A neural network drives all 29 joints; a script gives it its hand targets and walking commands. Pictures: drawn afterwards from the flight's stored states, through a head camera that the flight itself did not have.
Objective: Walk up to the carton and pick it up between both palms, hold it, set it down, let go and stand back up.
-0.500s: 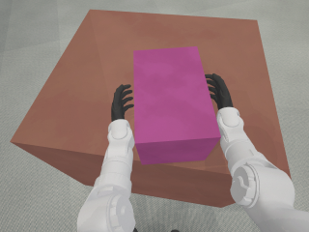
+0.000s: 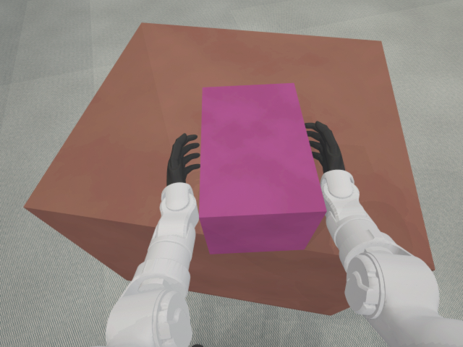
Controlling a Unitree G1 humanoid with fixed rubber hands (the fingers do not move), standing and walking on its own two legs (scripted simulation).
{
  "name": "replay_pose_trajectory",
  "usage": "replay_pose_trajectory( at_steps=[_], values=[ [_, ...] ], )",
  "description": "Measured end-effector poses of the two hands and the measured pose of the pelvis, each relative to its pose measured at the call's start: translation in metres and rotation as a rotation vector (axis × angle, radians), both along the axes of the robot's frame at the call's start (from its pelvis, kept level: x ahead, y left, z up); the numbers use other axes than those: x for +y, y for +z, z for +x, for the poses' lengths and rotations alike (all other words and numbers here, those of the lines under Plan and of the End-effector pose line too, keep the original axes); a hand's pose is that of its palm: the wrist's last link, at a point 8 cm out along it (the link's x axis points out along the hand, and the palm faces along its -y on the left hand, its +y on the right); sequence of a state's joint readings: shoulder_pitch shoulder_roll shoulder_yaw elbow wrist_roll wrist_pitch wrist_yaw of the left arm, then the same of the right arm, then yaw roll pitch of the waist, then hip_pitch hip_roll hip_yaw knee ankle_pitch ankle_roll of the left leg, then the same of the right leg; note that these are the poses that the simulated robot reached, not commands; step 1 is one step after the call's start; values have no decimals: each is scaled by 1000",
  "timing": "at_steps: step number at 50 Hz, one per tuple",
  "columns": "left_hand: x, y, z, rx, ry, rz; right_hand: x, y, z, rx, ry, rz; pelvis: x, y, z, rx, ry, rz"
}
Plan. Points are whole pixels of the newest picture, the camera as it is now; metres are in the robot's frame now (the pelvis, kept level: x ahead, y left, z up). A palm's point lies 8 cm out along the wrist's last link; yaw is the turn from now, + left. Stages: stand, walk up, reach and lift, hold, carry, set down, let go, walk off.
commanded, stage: reach and lift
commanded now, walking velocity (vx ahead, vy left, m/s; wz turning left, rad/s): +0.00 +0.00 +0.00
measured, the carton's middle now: (252, 167) +0.44 +0.01 +0.01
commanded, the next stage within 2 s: none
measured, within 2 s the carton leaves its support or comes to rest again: leaves its support in 0.12 s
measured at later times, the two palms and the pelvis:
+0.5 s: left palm (152, 162) +0.37 +0.17 +0.11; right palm (328, 154) +0.40 -0.11 +0.12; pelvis -0.01 +0.02 +0.01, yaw +3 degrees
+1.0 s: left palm (138, 159) +0.36 +0.18 +0.13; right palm (327, 167) +0.36 -0.10 +0.13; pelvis -0.01 +0.04 +0.01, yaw +2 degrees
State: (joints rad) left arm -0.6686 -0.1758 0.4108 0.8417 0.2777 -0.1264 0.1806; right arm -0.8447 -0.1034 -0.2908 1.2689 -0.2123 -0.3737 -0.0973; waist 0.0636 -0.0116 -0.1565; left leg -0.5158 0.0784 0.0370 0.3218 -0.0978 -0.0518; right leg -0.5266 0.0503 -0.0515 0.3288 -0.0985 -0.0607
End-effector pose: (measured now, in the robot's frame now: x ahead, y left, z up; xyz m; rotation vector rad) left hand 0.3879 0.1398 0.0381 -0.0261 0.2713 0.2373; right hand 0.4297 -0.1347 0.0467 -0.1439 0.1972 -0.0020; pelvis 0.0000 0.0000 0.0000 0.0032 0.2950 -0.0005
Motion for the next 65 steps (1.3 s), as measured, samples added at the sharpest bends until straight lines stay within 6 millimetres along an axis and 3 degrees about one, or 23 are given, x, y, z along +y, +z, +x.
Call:
replay_pose_trajectory(
  at_steps=[10, 21, 28, 45, 65],
  values=[
    [11, 12, -9, 7, -9, 2, 12, 13, -11, 9, -19, 24, 5, 0, -1, -46, 20, -6],
    [25, 56, -14, -29, -46, 15, 24, 59, -26, -19, -69, 87, 15, 4, -5, -175, 47, -4],
    [31, 78, -17, -17, -74, 20, 29, 76, -37, -5, -100, 99, 24, 6, -7, -247, 44, -6],
    [37, 89, -30, -20, -123, 34, 34, 79, -64, -11, -148, 113, 41, 7, -13, -305, 38, -12],
    [48, 116, -30, -50, -141, 48, 45, 101, -67, -41, -155, 134, 45, 7, -8, -352, 51, -13]
  ],
)
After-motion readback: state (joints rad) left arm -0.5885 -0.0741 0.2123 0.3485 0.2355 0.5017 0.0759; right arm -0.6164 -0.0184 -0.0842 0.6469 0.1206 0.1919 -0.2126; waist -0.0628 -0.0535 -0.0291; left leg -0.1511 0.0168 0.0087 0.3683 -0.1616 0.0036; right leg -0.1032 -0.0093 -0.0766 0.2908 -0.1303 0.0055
